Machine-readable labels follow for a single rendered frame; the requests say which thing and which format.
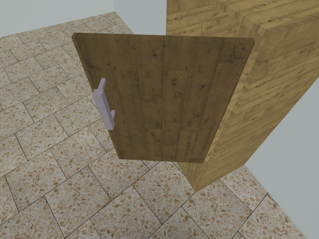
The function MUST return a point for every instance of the cupboard door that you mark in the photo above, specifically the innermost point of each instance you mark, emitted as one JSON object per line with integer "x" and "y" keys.
{"x": 169, "y": 92}

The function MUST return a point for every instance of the handle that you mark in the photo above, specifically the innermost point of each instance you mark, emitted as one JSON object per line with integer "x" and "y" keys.
{"x": 100, "y": 99}

